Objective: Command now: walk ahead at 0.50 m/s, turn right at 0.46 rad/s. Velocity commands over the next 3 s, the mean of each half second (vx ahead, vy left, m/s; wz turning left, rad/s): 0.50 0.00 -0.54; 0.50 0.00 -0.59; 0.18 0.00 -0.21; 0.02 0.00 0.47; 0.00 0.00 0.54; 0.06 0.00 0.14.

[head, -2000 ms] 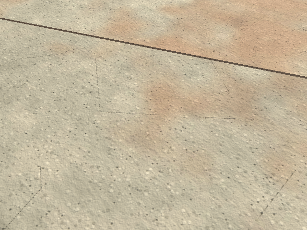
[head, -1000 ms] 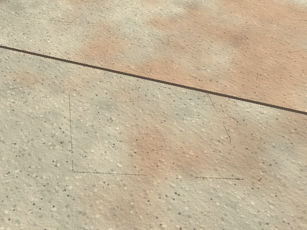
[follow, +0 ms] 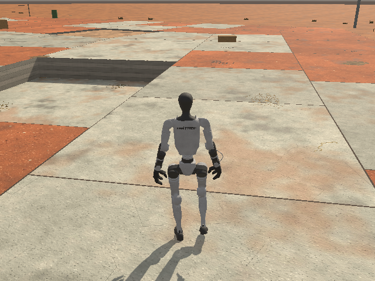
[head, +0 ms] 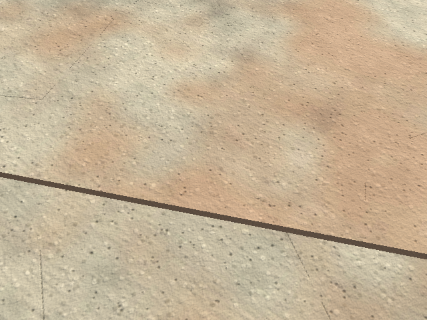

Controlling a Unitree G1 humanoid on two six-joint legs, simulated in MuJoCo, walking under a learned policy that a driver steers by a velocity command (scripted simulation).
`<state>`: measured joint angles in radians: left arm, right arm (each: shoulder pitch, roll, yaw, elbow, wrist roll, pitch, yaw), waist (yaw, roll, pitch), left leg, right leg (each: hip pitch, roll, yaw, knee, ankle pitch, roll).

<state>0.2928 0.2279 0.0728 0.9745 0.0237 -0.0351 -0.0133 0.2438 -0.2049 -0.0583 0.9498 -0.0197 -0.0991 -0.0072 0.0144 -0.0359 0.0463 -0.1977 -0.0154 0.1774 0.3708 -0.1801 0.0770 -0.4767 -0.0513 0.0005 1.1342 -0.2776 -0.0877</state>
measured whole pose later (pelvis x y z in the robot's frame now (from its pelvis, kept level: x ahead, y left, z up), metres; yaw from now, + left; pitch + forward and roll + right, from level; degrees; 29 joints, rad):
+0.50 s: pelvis +0.25 -0.07 -0.01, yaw -18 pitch +0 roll +0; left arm 0.21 0.26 0.08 0.90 0.01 -0.02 -0.01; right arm 0.25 -0.22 -0.06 0.87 -0.02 -0.07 0.00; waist -0.01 0.01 0.07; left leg -0.40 0.10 0.03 1.23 -0.34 0.00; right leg -0.29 0.12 -0.07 0.49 -0.20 -0.14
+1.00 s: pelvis +0.53 -0.13 -0.02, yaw -35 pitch +1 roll +0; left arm 0.39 0.30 0.07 0.86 0.01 -0.04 0.00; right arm 0.08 -0.26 -0.03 0.71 -0.04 -0.06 -0.01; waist 0.07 -0.02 0.05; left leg -0.43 -0.01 0.04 0.57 -0.17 0.04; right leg -0.22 0.12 0.13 1.07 -0.45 -0.09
